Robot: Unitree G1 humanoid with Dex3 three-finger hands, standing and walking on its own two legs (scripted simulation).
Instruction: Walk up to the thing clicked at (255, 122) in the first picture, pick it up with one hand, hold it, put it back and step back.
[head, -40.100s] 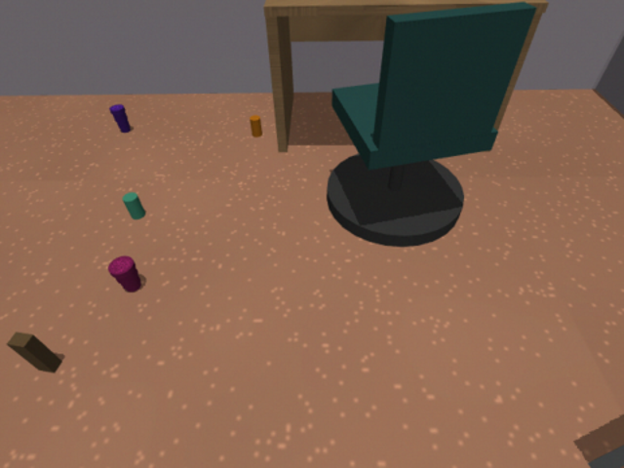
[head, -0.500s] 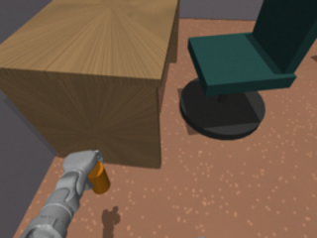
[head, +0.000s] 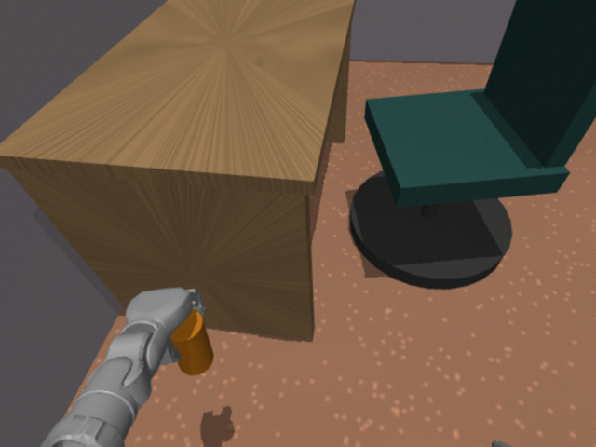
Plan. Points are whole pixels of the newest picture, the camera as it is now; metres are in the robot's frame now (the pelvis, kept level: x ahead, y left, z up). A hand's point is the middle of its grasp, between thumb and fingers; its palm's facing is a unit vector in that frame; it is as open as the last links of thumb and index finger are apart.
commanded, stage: hold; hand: left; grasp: from above
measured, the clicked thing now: (190, 342) +0.33 +0.22 -0.11
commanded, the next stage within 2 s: crouch in 1.42 s
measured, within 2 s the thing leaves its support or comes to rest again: neither
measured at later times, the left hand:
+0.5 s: hand (176, 345) +0.29 +0.20 -0.02, palm faces -0.45 -0.05 -0.89, open 9.0 cm
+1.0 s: hand (171, 348) +0.28 +0.20 -0.01, palm faces -0.44 -0.05 -0.90, open 8.9 cm
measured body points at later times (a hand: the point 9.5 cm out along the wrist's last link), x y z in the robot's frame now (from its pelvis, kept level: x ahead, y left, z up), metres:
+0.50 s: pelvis -0.01 -0.01 +0.01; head +0.00 -0.04 +0.46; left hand +0.31 +0.20 +0.03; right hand +0.12 -0.28 -0.11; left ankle -0.01 +0.11 -0.72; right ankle +0.01 -0.15 -0.72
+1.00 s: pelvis -0.02 -0.01 +0.02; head -0.01 -0.04 +0.47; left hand +0.30 +0.20 +0.04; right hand +0.13 -0.27 -0.10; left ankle -0.01 +0.11 -0.72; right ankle +0.01 -0.15 -0.72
